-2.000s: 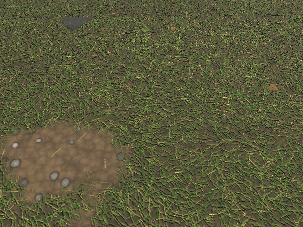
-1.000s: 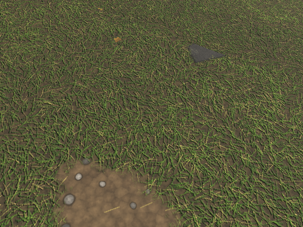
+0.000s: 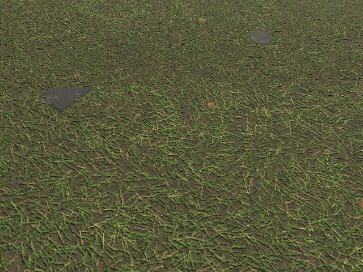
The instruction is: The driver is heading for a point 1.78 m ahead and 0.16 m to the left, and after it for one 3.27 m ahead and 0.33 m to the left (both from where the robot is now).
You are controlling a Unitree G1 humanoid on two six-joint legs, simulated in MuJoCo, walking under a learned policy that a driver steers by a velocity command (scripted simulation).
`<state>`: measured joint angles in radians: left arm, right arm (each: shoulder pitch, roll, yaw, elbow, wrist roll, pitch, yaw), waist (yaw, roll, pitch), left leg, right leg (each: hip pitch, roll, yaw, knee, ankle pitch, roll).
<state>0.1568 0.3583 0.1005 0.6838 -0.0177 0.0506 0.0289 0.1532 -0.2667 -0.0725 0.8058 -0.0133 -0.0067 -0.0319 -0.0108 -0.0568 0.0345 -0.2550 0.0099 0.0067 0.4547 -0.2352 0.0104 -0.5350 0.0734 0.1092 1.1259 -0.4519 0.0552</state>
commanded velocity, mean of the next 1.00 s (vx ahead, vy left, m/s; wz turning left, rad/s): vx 0.35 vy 0.00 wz -0.12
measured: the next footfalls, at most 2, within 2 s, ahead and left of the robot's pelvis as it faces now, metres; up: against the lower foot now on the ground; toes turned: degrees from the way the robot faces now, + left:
right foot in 0.24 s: +0.02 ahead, -0.14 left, +0.00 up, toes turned -4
left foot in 0.70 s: +0.37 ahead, +0.09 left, +0.00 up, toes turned -2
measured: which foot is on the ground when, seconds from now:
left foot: down 0.00-0.24, up 0.26-0.68, down 0.70-1.00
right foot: up 0.00-0.22, down 0.24-0.72, up 0.74-1.00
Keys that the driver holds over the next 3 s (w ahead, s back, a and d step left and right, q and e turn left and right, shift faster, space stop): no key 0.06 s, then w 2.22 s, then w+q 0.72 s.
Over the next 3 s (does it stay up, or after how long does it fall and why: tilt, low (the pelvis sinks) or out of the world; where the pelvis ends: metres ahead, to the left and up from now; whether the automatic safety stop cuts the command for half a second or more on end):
stays up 1.53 0.00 -0.14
